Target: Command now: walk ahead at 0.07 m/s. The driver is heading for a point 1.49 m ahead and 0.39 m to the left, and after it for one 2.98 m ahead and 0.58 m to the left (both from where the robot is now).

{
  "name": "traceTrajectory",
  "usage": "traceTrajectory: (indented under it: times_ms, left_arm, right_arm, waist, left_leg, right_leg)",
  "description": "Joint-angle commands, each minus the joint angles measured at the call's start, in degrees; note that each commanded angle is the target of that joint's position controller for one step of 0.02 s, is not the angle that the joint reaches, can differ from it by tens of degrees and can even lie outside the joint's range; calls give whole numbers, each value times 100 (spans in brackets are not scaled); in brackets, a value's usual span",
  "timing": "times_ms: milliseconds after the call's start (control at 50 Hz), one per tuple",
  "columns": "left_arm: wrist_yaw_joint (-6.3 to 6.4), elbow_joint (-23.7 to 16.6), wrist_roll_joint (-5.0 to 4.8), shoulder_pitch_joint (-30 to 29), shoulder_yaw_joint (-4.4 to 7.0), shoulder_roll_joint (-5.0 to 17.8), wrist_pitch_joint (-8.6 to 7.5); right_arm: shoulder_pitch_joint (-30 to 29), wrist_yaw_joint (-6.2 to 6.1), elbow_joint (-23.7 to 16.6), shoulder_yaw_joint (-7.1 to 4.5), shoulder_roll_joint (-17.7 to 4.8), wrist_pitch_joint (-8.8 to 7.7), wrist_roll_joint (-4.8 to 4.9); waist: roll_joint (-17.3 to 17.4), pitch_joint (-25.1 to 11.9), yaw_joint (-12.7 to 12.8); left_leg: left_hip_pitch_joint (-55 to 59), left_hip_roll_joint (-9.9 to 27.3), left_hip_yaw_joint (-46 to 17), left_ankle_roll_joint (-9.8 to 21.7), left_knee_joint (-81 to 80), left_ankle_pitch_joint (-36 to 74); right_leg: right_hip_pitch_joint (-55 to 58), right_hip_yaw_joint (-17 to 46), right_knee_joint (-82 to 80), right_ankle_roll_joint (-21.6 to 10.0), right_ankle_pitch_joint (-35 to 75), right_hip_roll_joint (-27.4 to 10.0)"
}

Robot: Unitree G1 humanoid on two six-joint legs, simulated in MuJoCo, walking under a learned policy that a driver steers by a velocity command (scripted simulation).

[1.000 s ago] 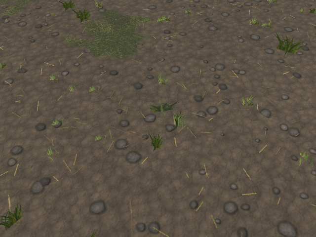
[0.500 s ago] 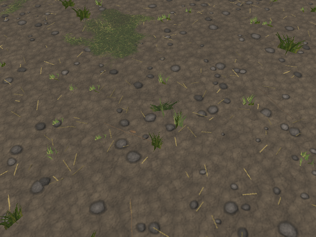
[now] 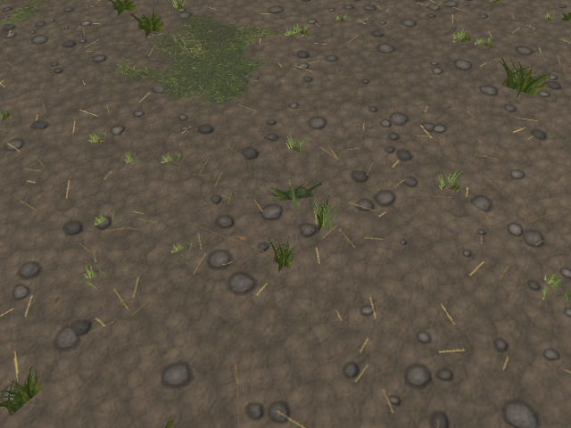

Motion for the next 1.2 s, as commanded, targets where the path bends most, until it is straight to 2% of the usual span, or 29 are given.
traceTrajectory:
  times_ms: [20,60,100,140,180,220,280,300,320,340,360,380,400,480,580,620,660,700,720,740,760,780,800,840,880,920,1040,1140,1200]
  left_arm:
    - [3,1,5,537,66,391,7]
    - [-21,-58,12,560,154,545,57]
    - [-64,-146,20,650,190,548,72]
    - [-85,-180,13,883,226,576,15]
    - [-100,-88,42,1346,336,829,-37]
    - [-120,-84,62,1435,417,972,-60]
    - [-140,-333,-6,604,424,935,-109]
    - [-152,-496,-37,141,415,873,-138]
    - [-181,-755,-58,-360,333,618,-216]
    - [-233,-1022,-5,-526,267,385,-309]
    - [-258,-1028,198,-616,351,770,-323]
    - [-293,-976,202,-474,348,663,-347]
    - [-333,-924,136,-375,329,552,-369]
    - [-426,-1040,135,-571,371,529,-255]
    - [-452,-1628,69,-1908,235,368,-201]
    - [-416,-1680,44,-1899,252,527,-185]
    - [-336,-1511,27,-1221,363,829,-211]
    - [-257,-997,67,315,534,1113,-274]
    - [-217,-846,215,1054,664,1559,-290]
    - [-278,-930,307,983,706,1887,-280]
    - [-327,-960,40,452,695,1724,-249]
    - [-336,-1067,-15,-172,577,1344,-275]
    - [-357,-1072,5,-416,487,1008,-342]
    - [-290,-920,37,-303,360,689,-444]
    - [-244,-789,35,22,328,735,-534]
    - [-230,-731,25,262,333,897,-569]
    - [-240,-676,8,919,255,906,-565]
    - [-178,-533,59,1357,241,984,-562]
    - [-127,-532,99,1167,274,1119,-548]
  right_arm:
    - [616,-4,24,-60,-357,1,-21]
    - [619,21,-54,-132,-467,36,-43]
    - [585,68,-196,-151,-442,40,-65]
    - [439,106,-361,-140,-344,-37,-84]
    - [130,174,-578,-127,-221,-155,-137]
    - [-199,247,-804,-173,-348,-266,-160]
    - [507,316,-686,-195,-205,-385,-60]
    - [1175,301,-441,-228,-198,-405,-17]
    - [1930,236,-269,-347,-576,-437,-50]
    - [2582,213,-105,-548,-1245,-411,-35]
    - [2334,187,-130,-511,-1066,-347,-82]
    - [1920,191,-270,-455,-904,-340,-111]
    - [1554,196,-383,-422,-834,-351,-126]
    - [1377,173,-359,-287,-655,-467,-48]
    - [1331,150,-327,-197,-710,-534,-53]
    - [1320,137,-302,-216,-889,-579,-48]
    - [1203,116,-302,-252,-1061,-613,-34]
    - [973,127,-346,-292,-1197,-571,-1]
    - [1043,174,-466,-241,-957,-547,5]
    - [1713,233,-556,-162,-250,-494,133]
    - [1149,245,-670,-299,-802,-452,41]
    - [578,272,-897,-339,-910,-457,-7]
    - [351,285,-931,-350,-854,-472,-44]
    - [534,330,-860,-351,-625,-358,-154]
    - [494,377,-895,-357,-502,-251,-171]
    - [29,413,-1073,-381,-571,-175,-177]
    - [-1655,483,-1649,-342,-602,-162,-83]
    - [-2380,479,-1908,-317,-643,-217,-56]
    - [-2111,427,-1903,-383,-792,-285,-73]
  waist:
    - [-13,346,4]
    - [-45,524,6]
    - [-90,1007,43]
    - [-233,1151,155]
    - [-710,916,349]
    - [-711,885,384]
    - [-558,912,-245]
    - [-348,825,-591]
    - [502,701,-975]
    - [1789,624,-1112]
    - [946,909,-847]
    - [401,877,-574]
    - [217,798,-378]
    - [420,595,-106]
    - [586,867,-176]
    - [736,724,-90]
    - [757,255,284]
    - [634,-512,991]
    - [90,-1017,1159]
    - [-995,-1523,581]
    - [-406,-1164,553]
    - [-294,-275,320]
    - [30,132,185]
    - [4,209,-168]
    - [-107,229,-269]
    - [-206,361,-261]
    - [-328,537,130]
    - [-446,537,336]
    - [-515,360,69]
  left_leg:
    - [-525,440,-428,214,-420,63]
    - [-818,243,-379,388,-165,-1456]
    - [-1383,255,-545,537,-3,-2416]
    - [-1826,226,-567,578,381,-2206]
    - [-2276,-34,-45,486,1223,-1334]
    - [-2299,30,206,463,1690,-1035]
    - [-798,36,234,541,758,-753]
    - [413,-55,174,567,258,-512]
    - [1408,717,-1098,730,-620,-1117]
    - [2014,1941,-3049,1154,-1414,-1337]
    - [1752,2171,-3106,1291,-1221,-597]
    - [1541,2000,-2641,1236,-1130,-13]
    - [1373,1804,-2223,1132,-1189,369]
    - [1205,1262,-986,875,-1203,2510]
    - [397,963,-294,793,-1276,3744]
    - [327,1053,-185,760,-1070,4829]
    - [537,1137,-78,684,-171,6169]
    - [207,986,48,597,1793,5580]
    - [-762,655,217,577,3510,3433]
    - [-2414,-368,128,443,5737,-1428]
    - [-2878,-126,-476,559,6008,-911]
    - [-3107,173,-409,592,5712,-342]
    - [-2915,354,-376,596,5379,-50]
    - [-2298,550,-369,478,4837,38]
    - [-2231,581,-246,367,4472,56]
    - [-2608,660,-102,271,4081,339]
    - [-3138,566,308,89,2223,1524]
    - [-3088,311,487,267,1278,1536]
    - [-2470,48,560,541,936,889]
  right_leg:
    - [55,604,-370,-138,-93,-529]
    - [-253,605,-202,-319,-1761,-373]
    - [-648,919,-217,-506,-2857,-485]
    - [-482,1474,-341,-718,-3049,-778]
    - [208,2478,-947,-1083,-3212,-1388]
    - [133,3062,-1375,-1365,-3201,-1848]
    - [-990,2231,-1014,-1059,-2431,-1488]
    - [-1797,1621,-540,-817,-2045,-1080]
    - [-2749,748,758,-489,-1561,-459]
    - [-3632,-282,2531,-253,-1431,176]
    - [-3974,3,3466,-334,-1691,-108]
    - [-3916,190,3830,-362,-1364,-282]
    - [-3769,246,3943,-343,-986,-382]
    - [-3541,-61,3754,-217,-195,-332]
    - [-2713,-536,1954,-222,483,-65]
    - [-1893,-712,1485,-397,527,142]
    - [-961,-681,1342,-623,486,370]
    - [738,-413,710,-845,667,275]
    - [1814,882,487,-1059,-480,-884]
    - [2663,3932,-254,-1855,-803,-2532]
    - [2018,4306,-932,-1851,-1806,-2321]
    - [1167,3461,-1135,-1643,-1916,-2177]
    - [481,2854,-1312,-1472,-1173,-1923]
    - [-217,1898,-1411,-1187,-50,-1485]
    - [-319,1436,-1459,-1141,698,-1340]
    - [-266,1118,-1585,-1110,927,-1242]
    - [328,568,-1610,-876,2108,-1001]
    - [1274,463,-1292,-888,2971,-1203]
    - [1652,349,-632,-835,4515,-1354]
